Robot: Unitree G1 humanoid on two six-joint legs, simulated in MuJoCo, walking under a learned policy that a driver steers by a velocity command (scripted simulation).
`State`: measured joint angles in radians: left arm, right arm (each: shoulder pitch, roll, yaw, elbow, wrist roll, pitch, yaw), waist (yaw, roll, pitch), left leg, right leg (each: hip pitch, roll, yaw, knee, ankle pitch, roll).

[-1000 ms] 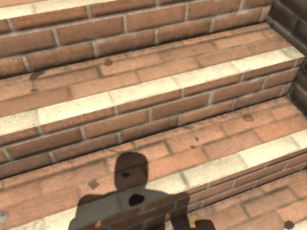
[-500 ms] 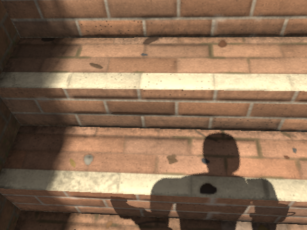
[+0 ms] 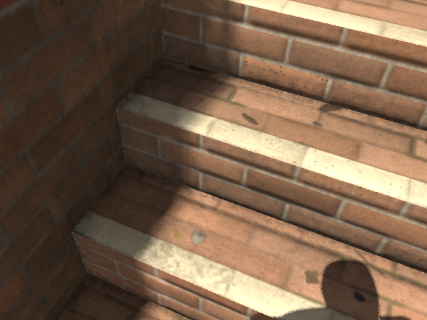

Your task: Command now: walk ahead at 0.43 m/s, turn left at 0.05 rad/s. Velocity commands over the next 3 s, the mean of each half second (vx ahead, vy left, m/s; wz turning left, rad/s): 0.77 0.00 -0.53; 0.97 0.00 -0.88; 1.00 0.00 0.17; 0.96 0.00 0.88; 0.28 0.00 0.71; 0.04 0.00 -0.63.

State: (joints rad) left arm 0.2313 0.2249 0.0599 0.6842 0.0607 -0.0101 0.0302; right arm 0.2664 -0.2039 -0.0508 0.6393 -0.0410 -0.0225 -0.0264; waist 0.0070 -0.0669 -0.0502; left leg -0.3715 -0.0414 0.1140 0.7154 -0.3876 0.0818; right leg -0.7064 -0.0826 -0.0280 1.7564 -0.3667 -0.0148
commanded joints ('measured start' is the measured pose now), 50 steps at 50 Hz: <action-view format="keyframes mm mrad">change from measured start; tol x64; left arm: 1 -208 -59 -34 -138 -4 -55 -16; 50 -399 -111 -34 -284 -37 28 -9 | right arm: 1 142 -85 -24 60 -12 -61 -11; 33 -663 111 150 -382 -26 -67 7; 50 53 -109 -5 287 -10 -174 0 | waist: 1 -48 86 75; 38 -288 157 -557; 50 50 99 245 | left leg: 1 295 320 -443 -456 -142 154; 12 259 319 83 -881 298 116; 16 299 425 145 -166 2254 210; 20 -519 -3 -246 1111 380 45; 30 -1046 79 -95 1650 46 -1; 38 379 97 -305 108 -350 51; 40 316 422 -977 -189 -467 231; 50 152 382 -56 -649 221 77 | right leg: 1 -605 35 107 520 142 -34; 15 235 196 -249 -152 -321 -183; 20 458 82 934 -1364 -621 -325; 33 122 70 424 -1816 417 -267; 37 441 22 381 -974 2193 -209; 39 -67 329 207 -134 447 -90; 50 -772 165 187 636 -150 -177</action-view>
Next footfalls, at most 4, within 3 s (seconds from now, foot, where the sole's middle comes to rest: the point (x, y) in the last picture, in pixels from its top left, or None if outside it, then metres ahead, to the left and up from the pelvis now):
0.36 right None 0.24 -0.12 -0.55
0.72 left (256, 253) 0.53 -0.08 -0.35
1.16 right None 0.58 -0.53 -0.15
1.60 left None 0.91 -0.57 0.05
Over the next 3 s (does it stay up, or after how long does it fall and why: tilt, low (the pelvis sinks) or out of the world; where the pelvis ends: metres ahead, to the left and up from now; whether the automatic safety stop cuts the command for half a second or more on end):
stays up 1.35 -0.79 0.83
